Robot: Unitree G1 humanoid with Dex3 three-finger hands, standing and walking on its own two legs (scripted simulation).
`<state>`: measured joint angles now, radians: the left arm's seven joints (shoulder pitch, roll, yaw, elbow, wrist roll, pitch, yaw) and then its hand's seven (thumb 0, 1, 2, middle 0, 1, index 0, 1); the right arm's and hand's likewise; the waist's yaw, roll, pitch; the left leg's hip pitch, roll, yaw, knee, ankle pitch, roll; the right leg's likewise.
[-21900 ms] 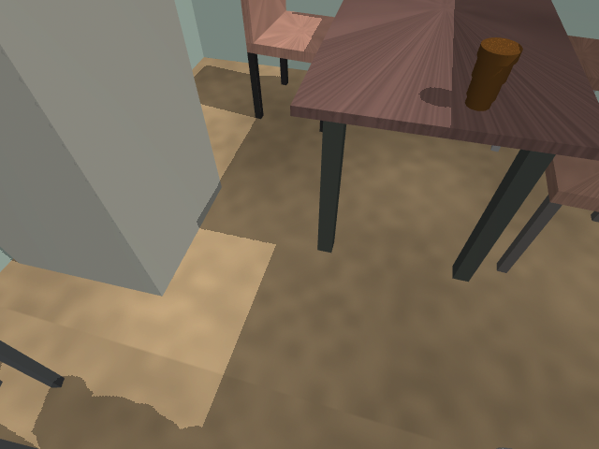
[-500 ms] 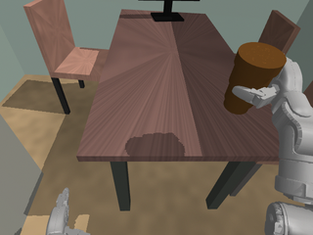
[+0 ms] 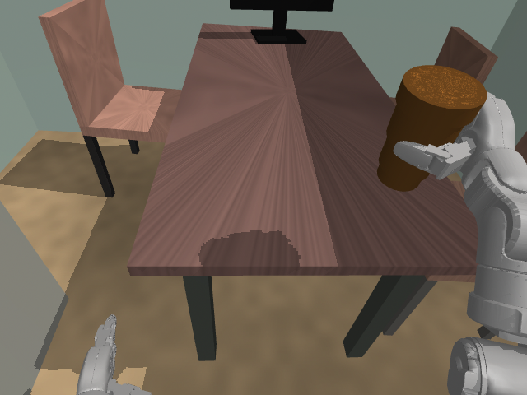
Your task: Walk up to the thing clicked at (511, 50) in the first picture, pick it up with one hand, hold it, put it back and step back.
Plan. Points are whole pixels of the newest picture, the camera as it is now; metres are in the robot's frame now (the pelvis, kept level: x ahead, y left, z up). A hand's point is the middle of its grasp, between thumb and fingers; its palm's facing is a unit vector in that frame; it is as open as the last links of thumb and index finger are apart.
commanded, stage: hold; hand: right
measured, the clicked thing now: (417, 137) +0.35 -0.17 +0.27
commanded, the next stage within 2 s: none
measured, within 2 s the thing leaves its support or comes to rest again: neither
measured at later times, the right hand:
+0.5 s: hand (424, 131) +0.35 -0.17 +0.27, palm faces +0.12 +0.99 -0.02, open 11.2 cm
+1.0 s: hand (426, 131) +0.34 -0.17 +0.28, palm faces +0.14 +0.99 -0.02, open 11.2 cm
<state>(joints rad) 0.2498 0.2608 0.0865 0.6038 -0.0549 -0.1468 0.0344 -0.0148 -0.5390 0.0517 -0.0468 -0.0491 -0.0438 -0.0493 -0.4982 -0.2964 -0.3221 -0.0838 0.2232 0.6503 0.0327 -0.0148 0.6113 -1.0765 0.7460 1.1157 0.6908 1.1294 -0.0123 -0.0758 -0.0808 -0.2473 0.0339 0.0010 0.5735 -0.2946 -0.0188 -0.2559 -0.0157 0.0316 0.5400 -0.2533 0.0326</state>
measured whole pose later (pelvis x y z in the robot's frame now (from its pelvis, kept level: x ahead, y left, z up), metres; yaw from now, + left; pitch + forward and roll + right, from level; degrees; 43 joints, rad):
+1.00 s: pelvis +0.00 +0.00 +0.00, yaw +0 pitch -2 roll -1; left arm 0.23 0.26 0.09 0.62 -0.06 -0.16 0.03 -0.01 -0.54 0.06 -0.05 -0.05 -0.04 -0.05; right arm -0.46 -0.30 -0.34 -0.13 0.25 0.70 0.03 -0.01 0.61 -1.08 0.74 1.12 0.69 1.13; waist -0.01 -0.09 -0.09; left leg -0.24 0.03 0.00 0.56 -0.30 -0.02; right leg -0.24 -0.02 0.03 0.52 -0.25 0.03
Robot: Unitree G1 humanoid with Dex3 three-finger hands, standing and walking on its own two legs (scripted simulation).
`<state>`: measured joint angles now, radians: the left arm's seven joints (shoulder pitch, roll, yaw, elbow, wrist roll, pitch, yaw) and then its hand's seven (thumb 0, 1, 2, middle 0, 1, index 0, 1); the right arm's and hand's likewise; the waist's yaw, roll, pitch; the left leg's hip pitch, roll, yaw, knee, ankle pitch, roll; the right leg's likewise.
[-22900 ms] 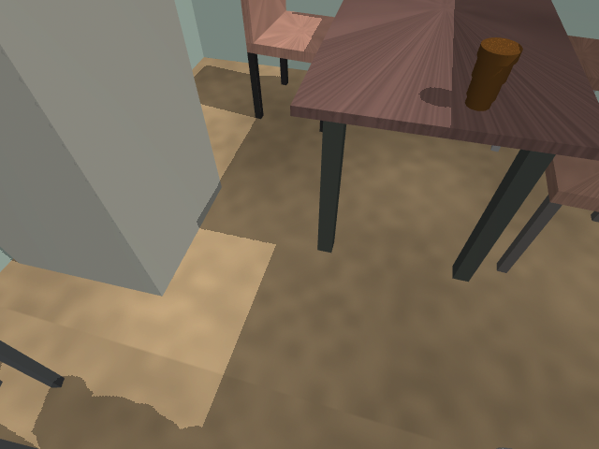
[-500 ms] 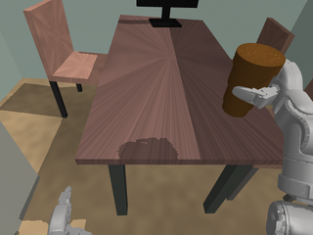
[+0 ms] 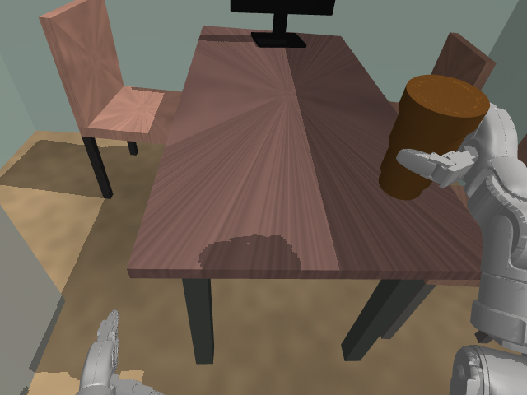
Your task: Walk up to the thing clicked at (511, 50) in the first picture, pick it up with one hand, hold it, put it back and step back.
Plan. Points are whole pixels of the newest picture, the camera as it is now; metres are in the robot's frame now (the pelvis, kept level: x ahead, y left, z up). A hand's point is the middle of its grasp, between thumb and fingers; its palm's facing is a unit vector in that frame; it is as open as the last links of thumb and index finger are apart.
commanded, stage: hold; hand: right
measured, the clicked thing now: (420, 145) +0.34 -0.17 +0.26
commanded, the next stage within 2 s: crouch in 1.22 s
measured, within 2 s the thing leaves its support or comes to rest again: neither
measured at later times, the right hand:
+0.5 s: hand (432, 139) +0.34 -0.18 +0.27, palm faces +0.15 +0.99 -0.01, open 11.2 cm
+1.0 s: hand (429, 139) +0.34 -0.17 +0.27, palm faces +0.13 +0.99 -0.02, open 11.2 cm
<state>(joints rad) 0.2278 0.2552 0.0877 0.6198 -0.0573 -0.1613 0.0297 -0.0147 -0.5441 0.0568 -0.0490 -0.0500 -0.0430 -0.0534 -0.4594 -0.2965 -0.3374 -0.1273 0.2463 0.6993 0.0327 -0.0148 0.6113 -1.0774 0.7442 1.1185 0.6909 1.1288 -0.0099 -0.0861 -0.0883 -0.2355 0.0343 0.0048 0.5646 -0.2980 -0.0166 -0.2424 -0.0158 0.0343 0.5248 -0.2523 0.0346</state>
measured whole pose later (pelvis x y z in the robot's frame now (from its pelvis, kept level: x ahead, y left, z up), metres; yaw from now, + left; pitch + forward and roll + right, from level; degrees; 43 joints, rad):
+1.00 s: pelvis +0.00 +0.00 +0.00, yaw +0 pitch -2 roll -1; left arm 0.24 0.26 0.09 0.65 -0.05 -0.16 0.03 -0.01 -0.55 0.06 -0.05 -0.05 -0.04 -0.06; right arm -0.45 -0.28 -0.32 -0.15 0.23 0.68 0.02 -0.01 0.61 -1.08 0.74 1.12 0.69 1.13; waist -0.02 -0.08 -0.08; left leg -0.23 0.03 0.00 0.56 -0.29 -0.02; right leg -0.24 -0.02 0.03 0.53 -0.25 0.03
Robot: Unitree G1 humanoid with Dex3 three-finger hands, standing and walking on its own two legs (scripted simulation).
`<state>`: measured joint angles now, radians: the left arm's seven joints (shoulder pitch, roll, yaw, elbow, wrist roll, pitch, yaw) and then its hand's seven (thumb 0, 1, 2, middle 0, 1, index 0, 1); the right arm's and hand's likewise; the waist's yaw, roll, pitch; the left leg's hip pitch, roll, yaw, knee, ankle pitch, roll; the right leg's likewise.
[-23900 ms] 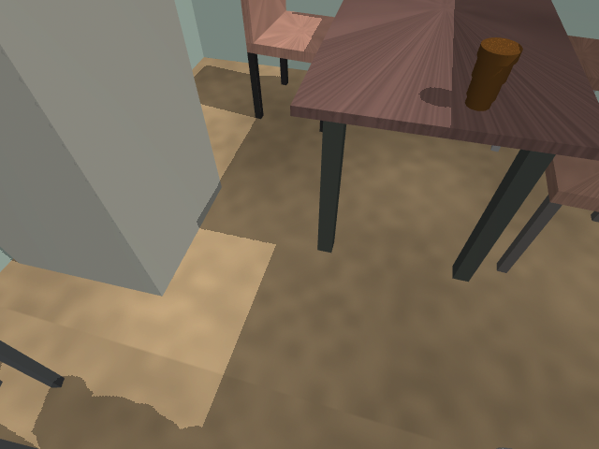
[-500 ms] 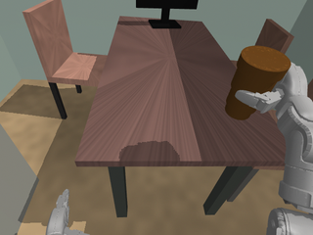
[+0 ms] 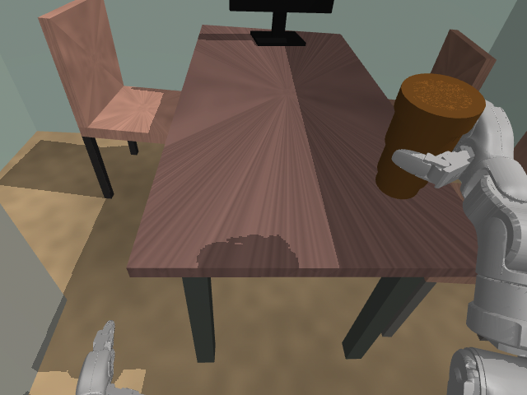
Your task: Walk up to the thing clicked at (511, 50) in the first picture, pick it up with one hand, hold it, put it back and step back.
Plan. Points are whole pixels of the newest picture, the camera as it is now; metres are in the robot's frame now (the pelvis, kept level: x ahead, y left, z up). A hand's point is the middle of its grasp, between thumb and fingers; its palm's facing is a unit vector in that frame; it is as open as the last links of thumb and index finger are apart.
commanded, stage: hold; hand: right
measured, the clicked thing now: (416, 145) +0.34 -0.16 +0.26
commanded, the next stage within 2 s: crouch in 0.22 s
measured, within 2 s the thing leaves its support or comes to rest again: neither
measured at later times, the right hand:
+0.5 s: hand (424, 141) +0.34 -0.17 +0.27, palm faces +0.13 +0.99 -0.02, open 11.2 cm
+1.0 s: hand (389, 158) +0.42 -0.18 +0.18, palm faces +0.18 +0.98 +0.00, open 11.2 cm
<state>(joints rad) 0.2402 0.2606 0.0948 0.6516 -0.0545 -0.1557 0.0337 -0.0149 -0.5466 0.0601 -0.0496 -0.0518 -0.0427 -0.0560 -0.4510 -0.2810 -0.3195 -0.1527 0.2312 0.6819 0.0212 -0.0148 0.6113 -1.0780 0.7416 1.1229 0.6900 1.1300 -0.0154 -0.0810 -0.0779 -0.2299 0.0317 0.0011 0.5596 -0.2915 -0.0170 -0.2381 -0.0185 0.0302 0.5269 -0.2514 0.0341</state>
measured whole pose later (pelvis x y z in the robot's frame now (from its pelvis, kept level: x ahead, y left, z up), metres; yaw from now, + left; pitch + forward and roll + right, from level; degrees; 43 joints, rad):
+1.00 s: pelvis +0.00 +0.00 +0.00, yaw +1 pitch +2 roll +0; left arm 0.22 0.24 0.08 0.69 -0.03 -0.21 0.07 -0.02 -0.55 0.07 -0.05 -0.05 -0.04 -0.05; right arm -0.59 -0.30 -0.32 0.43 0.16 0.28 0.00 -0.01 0.61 -1.08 0.74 1.12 0.69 1.12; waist 0.03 -0.04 -0.04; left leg -0.33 0.02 -0.02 0.59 -0.29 -0.02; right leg -0.33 -0.03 0.01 0.56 -0.26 0.04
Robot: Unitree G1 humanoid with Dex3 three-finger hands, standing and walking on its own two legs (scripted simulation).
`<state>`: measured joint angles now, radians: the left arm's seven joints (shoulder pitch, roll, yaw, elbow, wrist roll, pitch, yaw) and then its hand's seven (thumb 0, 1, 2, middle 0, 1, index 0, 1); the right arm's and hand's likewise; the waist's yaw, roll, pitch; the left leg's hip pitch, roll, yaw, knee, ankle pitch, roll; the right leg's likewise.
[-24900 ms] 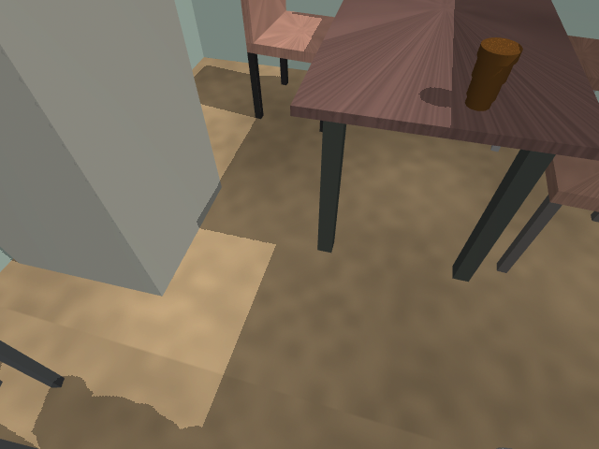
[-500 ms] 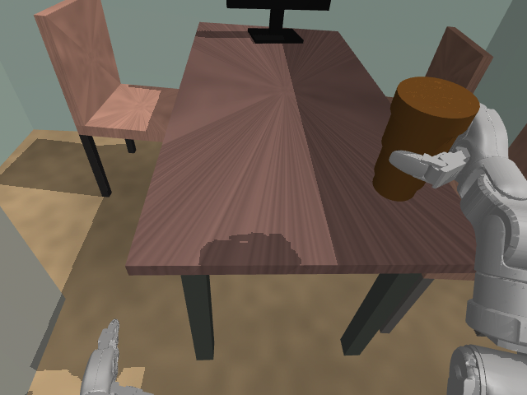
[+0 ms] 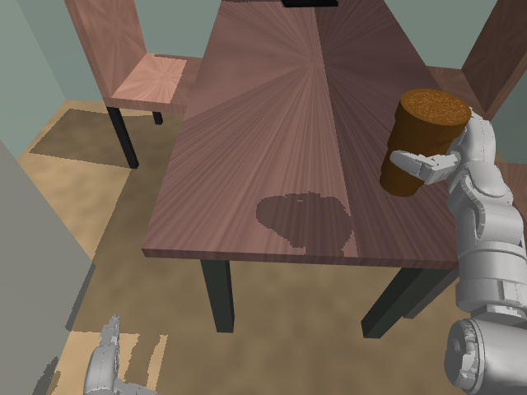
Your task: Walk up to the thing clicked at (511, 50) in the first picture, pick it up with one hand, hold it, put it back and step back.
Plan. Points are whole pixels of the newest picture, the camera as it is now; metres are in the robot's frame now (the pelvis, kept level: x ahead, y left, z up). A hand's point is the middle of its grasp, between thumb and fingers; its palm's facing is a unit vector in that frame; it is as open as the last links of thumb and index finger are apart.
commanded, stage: crouch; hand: right
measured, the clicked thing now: (414, 149) +0.41 -0.19 +0.17
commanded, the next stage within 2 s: lower in 0.52 s
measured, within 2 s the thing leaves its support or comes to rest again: neither
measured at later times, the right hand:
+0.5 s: hand (415, 148) +0.44 -0.21 +0.15, palm faces +0.18 +0.98 +0.00, open 11.2 cm
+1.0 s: hand (404, 171) +0.45 -0.21 +0.09, palm faces +0.18 +0.98 +0.02, open 11.2 cm
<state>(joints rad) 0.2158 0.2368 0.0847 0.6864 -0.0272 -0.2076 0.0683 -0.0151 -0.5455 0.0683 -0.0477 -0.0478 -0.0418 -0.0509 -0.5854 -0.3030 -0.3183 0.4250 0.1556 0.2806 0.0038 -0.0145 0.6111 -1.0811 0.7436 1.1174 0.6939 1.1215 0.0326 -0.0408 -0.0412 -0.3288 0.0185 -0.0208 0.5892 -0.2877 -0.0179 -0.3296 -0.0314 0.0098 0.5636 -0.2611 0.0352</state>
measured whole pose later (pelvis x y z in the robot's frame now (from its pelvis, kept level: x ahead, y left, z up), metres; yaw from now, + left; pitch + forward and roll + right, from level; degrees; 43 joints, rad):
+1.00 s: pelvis +0.01 +0.00 -0.01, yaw +1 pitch +8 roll +0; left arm 0.24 0.22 0.06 0.53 -0.01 -0.11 0.06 -0.01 -0.54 0.06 -0.05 -0.05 -0.04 -0.05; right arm -0.64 -0.37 -0.37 0.89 0.14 -0.19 0.09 -0.01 0.61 -1.08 0.74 1.12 0.70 1.12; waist 0.09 0.01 -0.07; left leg -0.50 0.01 -0.03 0.67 -0.32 -0.02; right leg -0.51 -0.04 0.01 0.67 -0.31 0.03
